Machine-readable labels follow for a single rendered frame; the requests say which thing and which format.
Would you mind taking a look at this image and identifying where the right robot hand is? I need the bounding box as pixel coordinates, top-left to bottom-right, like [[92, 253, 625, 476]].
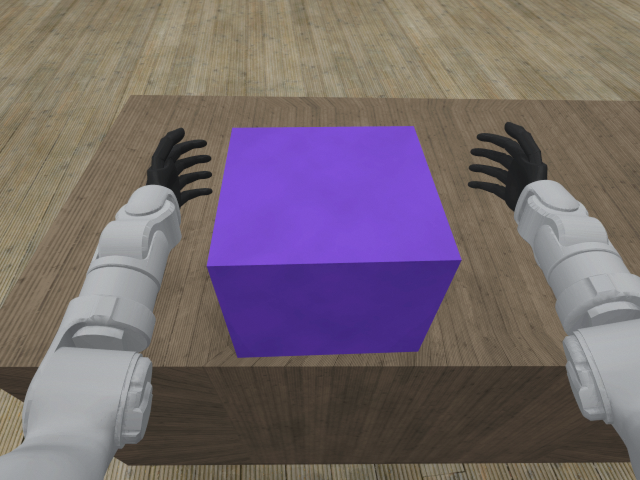
[[468, 122, 547, 211]]

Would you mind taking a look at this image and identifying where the right robot upper arm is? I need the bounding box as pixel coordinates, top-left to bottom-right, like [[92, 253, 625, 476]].
[[563, 319, 640, 480]]

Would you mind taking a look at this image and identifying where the pedestal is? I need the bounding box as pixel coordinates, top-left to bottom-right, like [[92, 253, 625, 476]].
[[0, 95, 640, 466]]

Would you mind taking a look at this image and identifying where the right robot forearm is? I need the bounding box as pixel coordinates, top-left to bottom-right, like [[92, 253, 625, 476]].
[[514, 180, 640, 336]]

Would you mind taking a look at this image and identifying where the left robot upper arm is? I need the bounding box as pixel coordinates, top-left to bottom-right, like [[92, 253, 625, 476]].
[[0, 347, 153, 480]]

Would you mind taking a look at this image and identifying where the carton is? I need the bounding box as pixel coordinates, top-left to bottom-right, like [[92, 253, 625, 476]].
[[207, 126, 462, 358]]

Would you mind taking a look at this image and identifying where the left robot hand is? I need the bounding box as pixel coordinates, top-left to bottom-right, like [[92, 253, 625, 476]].
[[146, 128, 213, 208]]

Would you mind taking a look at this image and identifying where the left robot forearm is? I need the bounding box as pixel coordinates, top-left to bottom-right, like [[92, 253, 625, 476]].
[[22, 185, 182, 438]]

